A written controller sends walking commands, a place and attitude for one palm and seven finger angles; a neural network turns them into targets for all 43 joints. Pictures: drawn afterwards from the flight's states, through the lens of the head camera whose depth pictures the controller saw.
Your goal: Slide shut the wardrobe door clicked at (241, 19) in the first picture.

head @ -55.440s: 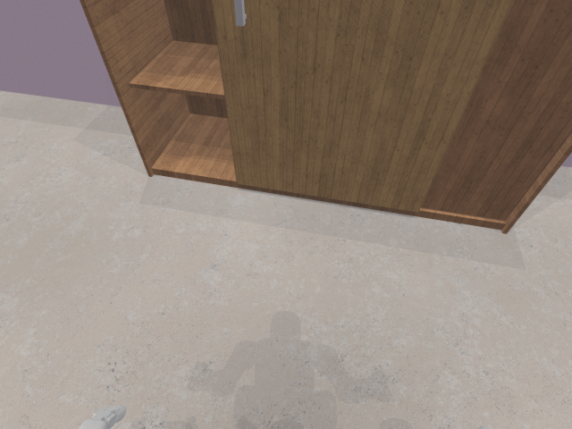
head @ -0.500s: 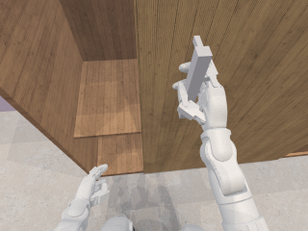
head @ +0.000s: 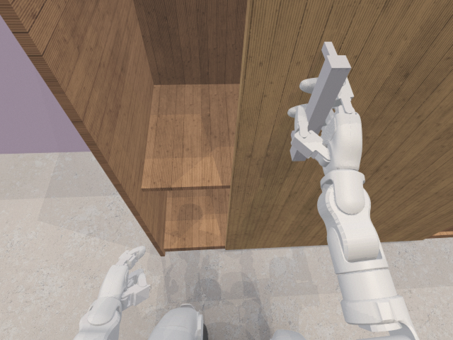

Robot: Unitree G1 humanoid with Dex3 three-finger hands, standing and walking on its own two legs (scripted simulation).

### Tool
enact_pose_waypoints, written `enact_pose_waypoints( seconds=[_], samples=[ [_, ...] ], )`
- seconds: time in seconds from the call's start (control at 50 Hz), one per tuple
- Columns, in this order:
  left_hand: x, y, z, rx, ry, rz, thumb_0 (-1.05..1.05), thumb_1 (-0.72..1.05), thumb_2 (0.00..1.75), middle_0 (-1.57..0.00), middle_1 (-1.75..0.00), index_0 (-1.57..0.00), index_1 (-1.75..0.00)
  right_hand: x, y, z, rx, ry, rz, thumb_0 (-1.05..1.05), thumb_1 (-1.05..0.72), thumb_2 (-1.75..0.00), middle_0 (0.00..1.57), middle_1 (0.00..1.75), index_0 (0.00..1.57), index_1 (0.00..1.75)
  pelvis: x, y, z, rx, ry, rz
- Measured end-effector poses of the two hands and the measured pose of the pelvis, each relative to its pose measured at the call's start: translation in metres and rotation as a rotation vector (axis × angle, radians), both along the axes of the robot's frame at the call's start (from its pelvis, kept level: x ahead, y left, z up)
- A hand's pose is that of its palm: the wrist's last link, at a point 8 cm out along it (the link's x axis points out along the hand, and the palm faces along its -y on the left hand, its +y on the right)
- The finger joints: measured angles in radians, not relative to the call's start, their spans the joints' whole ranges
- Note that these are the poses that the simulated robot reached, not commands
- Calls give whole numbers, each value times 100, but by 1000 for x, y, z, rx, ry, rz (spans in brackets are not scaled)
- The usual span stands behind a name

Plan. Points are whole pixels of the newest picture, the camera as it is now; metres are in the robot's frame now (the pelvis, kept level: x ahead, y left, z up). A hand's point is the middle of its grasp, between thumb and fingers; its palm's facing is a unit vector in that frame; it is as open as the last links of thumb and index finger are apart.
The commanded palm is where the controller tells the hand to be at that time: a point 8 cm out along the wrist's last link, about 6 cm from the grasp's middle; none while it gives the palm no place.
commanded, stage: step sideways, sliding the door along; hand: right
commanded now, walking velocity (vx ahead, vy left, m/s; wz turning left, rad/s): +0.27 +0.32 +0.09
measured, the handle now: (311, 108) +0.43 -0.13 +0.15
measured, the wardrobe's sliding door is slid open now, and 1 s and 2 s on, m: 0.26 0.20 0.20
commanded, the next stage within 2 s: stop walking and hold the door there in 1.18 s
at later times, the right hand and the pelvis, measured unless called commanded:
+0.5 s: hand (279, 134) +0.38 -0.07 +0.15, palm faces +0.15 +0.99 -0.08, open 6.3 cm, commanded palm +0.35 -0.03 +0.16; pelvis -0.01 +0.05 +0.01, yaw +0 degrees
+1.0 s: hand (261, 140) +0.37 -0.05 +0.15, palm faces -0.05 +0.99 -0.13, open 6.6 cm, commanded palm +0.35 -0.03 +0.16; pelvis -0.01 +0.02 +0.00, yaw +3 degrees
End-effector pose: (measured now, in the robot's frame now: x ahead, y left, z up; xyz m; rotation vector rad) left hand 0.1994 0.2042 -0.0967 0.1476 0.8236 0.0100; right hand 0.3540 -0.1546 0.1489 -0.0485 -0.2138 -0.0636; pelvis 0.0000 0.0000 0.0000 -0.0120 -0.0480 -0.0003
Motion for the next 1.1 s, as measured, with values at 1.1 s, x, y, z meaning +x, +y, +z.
enact_pose_waypoints(
  seconds=[1.1],
  samples=[
    [-56, 34, -12, -5, 86, 56, 1, 90, 90, -20, -30, -20, -30, -5, 56, 4, -69, 70, 77, -2, -72, -83, 37, 138, 14, 138, -17, 27, 6, 11, 12, 43]
  ],
)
